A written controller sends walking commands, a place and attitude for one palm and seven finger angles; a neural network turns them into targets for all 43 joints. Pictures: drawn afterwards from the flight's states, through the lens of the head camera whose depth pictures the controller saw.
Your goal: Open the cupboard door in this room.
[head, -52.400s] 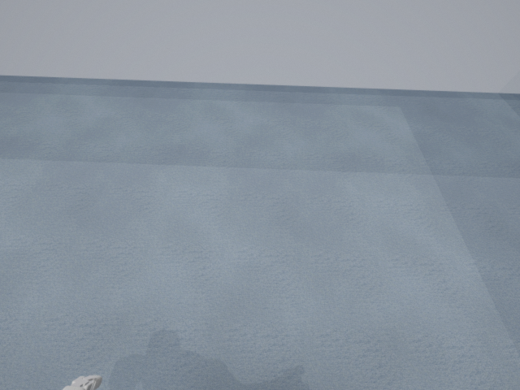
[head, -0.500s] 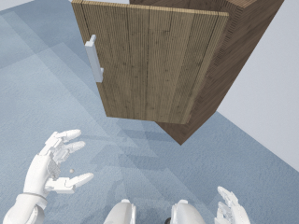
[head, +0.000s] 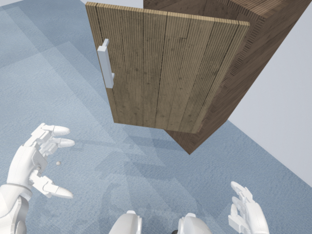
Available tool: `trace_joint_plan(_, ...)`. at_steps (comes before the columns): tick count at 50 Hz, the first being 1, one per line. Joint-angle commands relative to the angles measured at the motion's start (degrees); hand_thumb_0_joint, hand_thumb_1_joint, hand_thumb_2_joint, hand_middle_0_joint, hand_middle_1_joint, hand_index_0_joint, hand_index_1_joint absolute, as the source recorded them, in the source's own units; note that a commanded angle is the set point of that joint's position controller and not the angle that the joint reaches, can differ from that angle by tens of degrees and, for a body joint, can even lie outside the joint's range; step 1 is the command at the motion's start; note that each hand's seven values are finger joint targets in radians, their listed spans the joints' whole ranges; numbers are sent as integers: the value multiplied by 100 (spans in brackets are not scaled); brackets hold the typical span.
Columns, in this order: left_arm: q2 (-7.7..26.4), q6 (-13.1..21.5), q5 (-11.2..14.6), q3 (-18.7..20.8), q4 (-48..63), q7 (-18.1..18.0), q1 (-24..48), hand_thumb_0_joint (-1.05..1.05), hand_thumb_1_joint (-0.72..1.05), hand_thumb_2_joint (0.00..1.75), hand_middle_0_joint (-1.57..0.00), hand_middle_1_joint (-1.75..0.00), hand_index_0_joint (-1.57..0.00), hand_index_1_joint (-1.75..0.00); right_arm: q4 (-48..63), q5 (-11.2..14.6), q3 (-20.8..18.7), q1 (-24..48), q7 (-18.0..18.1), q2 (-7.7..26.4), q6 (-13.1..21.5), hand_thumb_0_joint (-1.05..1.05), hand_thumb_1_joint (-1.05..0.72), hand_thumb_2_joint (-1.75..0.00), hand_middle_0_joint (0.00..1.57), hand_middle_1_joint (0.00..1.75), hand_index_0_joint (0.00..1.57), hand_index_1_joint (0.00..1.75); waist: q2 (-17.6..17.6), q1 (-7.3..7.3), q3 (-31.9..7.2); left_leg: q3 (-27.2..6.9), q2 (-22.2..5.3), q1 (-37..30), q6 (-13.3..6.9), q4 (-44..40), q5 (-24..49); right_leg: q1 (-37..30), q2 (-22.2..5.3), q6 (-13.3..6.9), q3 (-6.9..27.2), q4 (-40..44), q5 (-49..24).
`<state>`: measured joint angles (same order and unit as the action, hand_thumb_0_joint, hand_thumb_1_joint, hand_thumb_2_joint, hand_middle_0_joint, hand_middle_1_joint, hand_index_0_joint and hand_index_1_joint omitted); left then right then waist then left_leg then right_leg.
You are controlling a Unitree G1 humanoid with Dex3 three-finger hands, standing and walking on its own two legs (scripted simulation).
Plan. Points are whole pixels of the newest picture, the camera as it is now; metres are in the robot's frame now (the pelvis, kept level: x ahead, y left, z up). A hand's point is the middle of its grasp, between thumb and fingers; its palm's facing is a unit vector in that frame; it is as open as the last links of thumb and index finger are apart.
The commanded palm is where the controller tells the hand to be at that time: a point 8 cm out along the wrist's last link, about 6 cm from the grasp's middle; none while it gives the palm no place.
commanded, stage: raise the hand with hooked fingers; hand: left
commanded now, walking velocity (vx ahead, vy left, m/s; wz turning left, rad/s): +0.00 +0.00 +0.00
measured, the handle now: (108, 64) +0.60 +0.21 +0.03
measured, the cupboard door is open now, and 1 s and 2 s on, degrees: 41 41 41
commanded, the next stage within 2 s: move the hooked fingers beside the handle in 0.74 s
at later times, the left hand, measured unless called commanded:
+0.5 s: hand (55, 148) +0.29 +0.26 +0.04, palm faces -0.06 -1.00 -0.05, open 14.0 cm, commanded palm +0.27 +0.31 +0.05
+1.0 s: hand (54, 144) +0.30 +0.27 +0.04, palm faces -0.04 -1.00 -0.04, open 14.0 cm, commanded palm +0.29 +0.31 +0.05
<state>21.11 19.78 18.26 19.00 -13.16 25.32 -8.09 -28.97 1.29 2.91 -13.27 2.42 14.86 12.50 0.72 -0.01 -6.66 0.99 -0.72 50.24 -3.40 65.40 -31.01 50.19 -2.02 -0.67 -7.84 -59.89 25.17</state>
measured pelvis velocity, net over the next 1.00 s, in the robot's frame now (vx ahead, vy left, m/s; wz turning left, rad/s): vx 0.00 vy -0.01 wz -0.01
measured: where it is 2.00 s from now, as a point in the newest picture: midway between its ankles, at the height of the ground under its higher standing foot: outside the picture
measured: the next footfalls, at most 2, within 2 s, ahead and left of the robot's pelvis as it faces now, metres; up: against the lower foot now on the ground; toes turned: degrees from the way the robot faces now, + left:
none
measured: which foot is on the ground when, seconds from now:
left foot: down 0.00-1.00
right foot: down 0.00-1.00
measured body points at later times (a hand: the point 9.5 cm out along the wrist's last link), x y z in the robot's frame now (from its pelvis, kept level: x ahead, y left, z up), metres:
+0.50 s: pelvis +0.00 -0.01 +0.00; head +0.09 +0.01 +0.44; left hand +0.29 +0.32 +0.05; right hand +0.15 -0.27 -0.07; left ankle +0.01 +0.08 -0.66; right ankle +0.04 -0.12 -0.66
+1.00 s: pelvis +0.00 -0.01 +0.00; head +0.09 +0.02 +0.44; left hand +0.30 +0.32 +0.05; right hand +0.16 -0.25 -0.08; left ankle +0.01 +0.08 -0.66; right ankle +0.04 -0.12 -0.66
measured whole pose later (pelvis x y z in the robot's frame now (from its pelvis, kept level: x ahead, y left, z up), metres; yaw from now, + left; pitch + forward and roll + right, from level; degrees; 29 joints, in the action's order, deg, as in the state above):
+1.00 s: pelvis +0.00 -0.01 +0.00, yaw +0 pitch +17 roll -4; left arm 25.1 19.9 20.2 24.7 -27.0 32.8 5.1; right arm -30.8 1.4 3.0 -14.8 2.9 16.6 12.1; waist 0.9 0.5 -6.5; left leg 0.8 -1.2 52.2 -3.0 66.1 -31.0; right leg 52.2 -1.5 -1.2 -7.8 -60.5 25.1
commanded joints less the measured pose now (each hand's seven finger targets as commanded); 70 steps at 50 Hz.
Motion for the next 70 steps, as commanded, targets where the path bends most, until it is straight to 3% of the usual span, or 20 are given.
trace_joint_plan(1,1285,354,285,748,939,226,907,0,-50,30,-30,-120,-30,-120,594,48,-468,-173,100,1020,261,0,-90,-90,20,30,20,30,517,62,-1738,-545,14,-1188,419,-1168,2472,-1022,343,-150,323,526,-1156)
trace_joint_plan(3,1340,336,311,778,834,328,1034,0,-50,30,-30,-120,-30,-120,553,46,-467,-178,82,1032,270,0,-90,-90,20,30,20,30,614,76,-1767,-544,11,-1226,432,-1153,2540,-986,332,-140,324,534,-1174)
trace_joint_plan(5,1469,274,347,884,484,433,1135,0,-50,30,-30,-120,-30,-120,525,45,-459,-194,93,1062,257,0,-90,-90,20,30,20,30,471,94,-1569,-536,11,-1064,405,-1134,2446,-956,358,-166,326,546,-1151)
trace_joint_plan(12,1895,261,466,1238,71,722,1654,0,-50,30,-30,-120,-30,-120,505,69,-453,-261,106,1111,222,0,-90,-90,20,30,20,30,484,79,-1755,-440,36,-967,316,-1172,2142,-1159,333,-154,440,674,-1019)
trace_joint_plan(15,1610,255,519,1008,-24,814,1481,0,-50,30,-30,-120,-30,-120,558,80,-462,-280,73,1101,247,0,-90,-90,20,30,20,30,490,76,-1700,-424,42,-975,292,-1187,2213,-1184,339,-176,450,690,-1076)
trace_joint_plan(17,1744,278,510,1134,49,813,1393,0,-50,30,-30,-120,-30,-120,557,75,-491,-315,44,1117,251,0,-90,-90,20,30,20,30,488,42,-1849,-399,43,-1004,282,-1178,2238,-1247,318,-148,490,705,-1115)
trace_joint_plan(20,1844,306,507,1225,19,738,1403,0,-50,30,-30,-120,-30,-120,568,51,-496,-353,23,1135,243,0,-90,-90,20,30,20,30,399,62,-1645,-406,34,-877,289,-1162,2258,-1173,349,-169,458,666,-1115)
trace_joint_plan(26,1924,463,492,1308,248,651,1551,0,-50,30,-30,-120,-30,-120,585,42,-485,-350,24,1101,221,0,-90,-90,20,30,20,30,630,42,-1816,-371,36,-953,284,-1179,2164,-1246,326,-162,518,669,-1047)
trace_joint_plan(30,1756,406,510,1172,4,694,1497,0,-50,30,-30,-120,-30,-120,594,58,-469,-339,38,1104,201,0,-90,-90,20,30,20,30,420,103,-1565,-358,36,-740,255,-1152,1922,-1165,337,-156,526,700,-897)
trace_joint_plan(37,1844,416,510,1231,149,745,1587,0,-50,30,-30,-120,-30,-120,582,56,-467,-321,60,1098,205,0,-90,-90,20,30,20,30,469,98,-1808,-379,34,-870,261,-1128,2006,-1199,324,-134,531,678,-992)
trace_joint_plan(42,1793,392,484,1148,82,770,1659,0,-50,30,-30,-120,-30,-120,588,71,-448,-282,70,1100,200,0,-90,-90,20,30,20,30,595,92,-1663,-405,35,-871,284,-1157,1886,-1043,328,-149,503,660,-839)
trace_joint_plan(45,1923,386,431,1126,-75,726,2459,0,-50,30,-30,-120,-30,-120,471,52,-426,-312,134,1130,193,0,-90,-90,20,30,20,30,529,223,-1534,-456,12,-762,290,-1071,1765,-824,359,-166,476,590,-728)
trace_joint_plan(47,1712,391,380,909,-171,764,2589,0,-50,30,-30,-120,-30,-120,450,70,-428,-333,153,1108,204,0,-90,-90,20,30,20,30,707,217,-1722,-465,15,-925,307,-1105,1756,-761,320,-156,485,592,-681)
trace_joint_plan(55,2142,220,170,1036,-1042,731,3575,0,-50,30,-30,-120,-30,-120,331,71,-402,-464,190,1186,58,0,-90,-90,20,30,20,30,478,269,-1756,-477,-9,-724,296,-1050,1744,-657,326,-172,492,546,-703)
trace_joint_plan(56,2216,246,137,1081,-1001,722,3770,0,-50,30,-30,-120,-30,-120,322,59,-397,-480,177,1181,40,0,-90,-90,20,30,20,30,622,233,-2008,-477,-7,-842,318,-1052,1910,-732,306,-164,509,520,-825)
trace_joint_plan(60,2327,266,119,1221,-1238,671,3552,0,-50,30,-30,-120,-30,-120,360,40,-425,-615,114,1185,-65,0,-90,-90,20,30,20,30,592,160,-2232,-465,-32,-973,352,-1029,2469,-868,327,-163,489,468,-1185)
trace_joint_plan(65,2231,312,54,1106,-1411,618,4008,0,-50,30,-30,-120,-30,-120,324,42,-450,-705,60,1188,-209,0,-90,-90,20,30,20,30,706,264,-2222,-449,-55,-1030,350,-1049,2498,-727,330,-144,488,488,-1177)
trace_joint_plan(66,2479,332,7,1300,-1458,595,4017,0,-50,30,-30,-120,-30,-120,270,38,-473,-798,58,1223,-250,0,-90,-90,20,30,20,30,630,236,-2346,-465,-78,-1096,366,-1052,2646,-795,338,-129,500,498,-1262)
trace_joint_plan(67,2320,331,-6,1168,-1598,594,3993,0,-50,30,-30,-120,-30,-120,274,37,-464,-801,43,1198,-287,0,-90,-90,20,30,20,30,615,270,-2291,-438,-60,-1031,348,-1051,2555,-807,332,-117,516,522,-1242)
trace_joint_plan(70,2348,419,-49,1136,-1747,556,4337,0,-50,30,-30,-120,-30,-120,222,35,-473,-853,55,1217,-344,0,-90,-90,20,30,20,30,582,341,-2157,-454,-65,-949,329,-1041,2512,-693,347,-136,507,513,-1195)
